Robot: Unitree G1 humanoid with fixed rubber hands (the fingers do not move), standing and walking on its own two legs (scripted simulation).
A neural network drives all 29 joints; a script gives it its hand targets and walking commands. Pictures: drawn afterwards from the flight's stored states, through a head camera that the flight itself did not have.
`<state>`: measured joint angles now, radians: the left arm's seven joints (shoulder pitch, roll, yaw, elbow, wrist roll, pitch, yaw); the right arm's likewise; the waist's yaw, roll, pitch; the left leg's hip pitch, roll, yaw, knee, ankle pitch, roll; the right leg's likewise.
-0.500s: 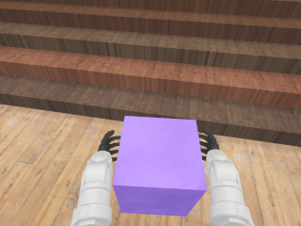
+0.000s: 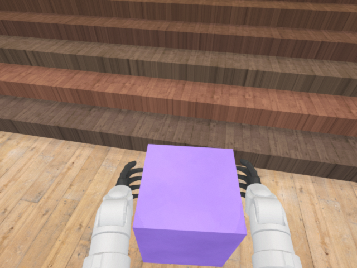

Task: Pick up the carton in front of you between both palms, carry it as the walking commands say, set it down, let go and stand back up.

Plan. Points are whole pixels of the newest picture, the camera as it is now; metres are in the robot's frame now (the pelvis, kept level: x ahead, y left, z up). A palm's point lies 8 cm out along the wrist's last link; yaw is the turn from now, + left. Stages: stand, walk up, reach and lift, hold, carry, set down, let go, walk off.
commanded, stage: reach and lift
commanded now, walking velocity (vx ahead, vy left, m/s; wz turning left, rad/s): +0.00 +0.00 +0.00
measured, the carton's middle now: (186, 207) +0.29 +0.00 -0.04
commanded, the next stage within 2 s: hold in 0.04 s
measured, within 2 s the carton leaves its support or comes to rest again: neither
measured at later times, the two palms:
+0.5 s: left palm (122, 193) +0.27 +0.15 +0.05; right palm (256, 192) +0.28 -0.15 +0.05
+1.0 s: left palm (122, 191) +0.28 +0.15 +0.05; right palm (256, 190) +0.28 -0.15 +0.05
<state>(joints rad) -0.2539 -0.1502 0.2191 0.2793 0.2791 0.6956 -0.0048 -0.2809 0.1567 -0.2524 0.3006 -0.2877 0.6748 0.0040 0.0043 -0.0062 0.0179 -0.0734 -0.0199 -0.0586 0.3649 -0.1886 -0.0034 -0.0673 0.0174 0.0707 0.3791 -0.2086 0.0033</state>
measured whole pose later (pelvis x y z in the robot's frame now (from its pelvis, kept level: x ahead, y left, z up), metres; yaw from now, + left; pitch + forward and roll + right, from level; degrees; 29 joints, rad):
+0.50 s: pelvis -0.02 +0.00 +0.00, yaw +0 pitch -9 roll +0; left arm -0.29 -0.16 0.23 0.24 0.28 0.77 -0.01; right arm -0.31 0.17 -0.27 0.26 -0.29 0.75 0.01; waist 0.00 -0.01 0.04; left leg -0.06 -0.02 -0.06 0.38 -0.18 0.00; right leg -0.05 0.02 0.07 0.40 -0.20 0.00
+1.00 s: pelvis -0.01 +0.00 +0.00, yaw +0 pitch -8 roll +0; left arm -0.25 -0.15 0.20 0.21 0.28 0.78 -0.01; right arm -0.28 0.16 -0.24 0.23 -0.29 0.76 0.01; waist 0.00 -0.01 0.03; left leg -0.03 -0.02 -0.06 0.35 -0.18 0.00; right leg -0.03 0.02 0.07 0.37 -0.20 0.00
